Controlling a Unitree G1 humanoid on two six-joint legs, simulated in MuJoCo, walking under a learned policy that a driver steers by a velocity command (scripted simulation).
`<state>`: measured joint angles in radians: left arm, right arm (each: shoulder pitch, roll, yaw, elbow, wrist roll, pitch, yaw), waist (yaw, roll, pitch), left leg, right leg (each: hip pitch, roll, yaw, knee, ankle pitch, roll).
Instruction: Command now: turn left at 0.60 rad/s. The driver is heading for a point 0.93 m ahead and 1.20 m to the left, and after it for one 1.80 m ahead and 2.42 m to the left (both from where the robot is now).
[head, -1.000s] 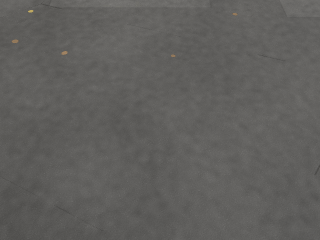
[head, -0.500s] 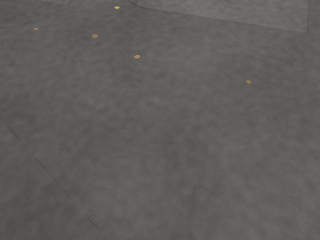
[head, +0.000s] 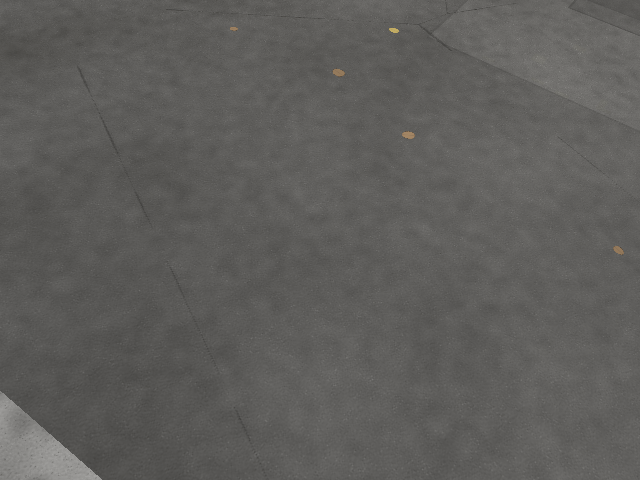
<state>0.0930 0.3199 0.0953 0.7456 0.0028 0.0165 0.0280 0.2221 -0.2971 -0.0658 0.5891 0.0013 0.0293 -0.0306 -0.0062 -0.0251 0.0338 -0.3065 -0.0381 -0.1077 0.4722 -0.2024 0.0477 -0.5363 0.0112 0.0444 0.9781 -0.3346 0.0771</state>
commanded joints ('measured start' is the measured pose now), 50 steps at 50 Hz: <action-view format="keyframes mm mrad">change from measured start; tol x16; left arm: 1 -62 51 4 -81 -5 -21 -9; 28 101 122 -4 -28 -37 -29 -31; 45 -157 42 -36 -127 -22 -122 -87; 50 127 155 17 -70 -20 -129 -62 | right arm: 1 -16 -185 -57 -75 1 -5 -9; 24 -87 -67 -15 -66 14 -4 20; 31 257 -241 -66 46 -3 -56 23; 50 193 -141 -31 109 10 -77 9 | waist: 1 -15 184 -130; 9 40 183 -144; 12 3 -241 -119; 28 -13 -103 -36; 31 -114 254 -48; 46 -43 143 74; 50 108 148 -110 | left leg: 1 182 220 -272 -90 248 178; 9 107 146 -395 -3 248 120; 12 -295 -83 -64 509 -465 -59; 16 -307 -35 -66 764 -269 -127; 28 257 7 147 -111 -46 -13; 30 542 311 -284 -143 -102 108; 32 399 406 -477 -293 -383 249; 39 291 230 -118 -354 46 160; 46 215 264 -132 -302 97 133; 50 166 186 -82 58 398 56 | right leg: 1 -20 6 27 -139 -11 6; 9 286 25 18 -598 149 -53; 12 436 -435 463 -676 515 -364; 19 446 -235 127 -640 503 -300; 25 349 -249 165 -743 -64 -295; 28 204 -217 128 -668 -82 -244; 31 -265 -26 -61 -58 -269 -82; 35 -348 -122 2 43 28 -104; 47 43 -31 -15 -444 298 -70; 50 439 -25 -38 -476 252 -137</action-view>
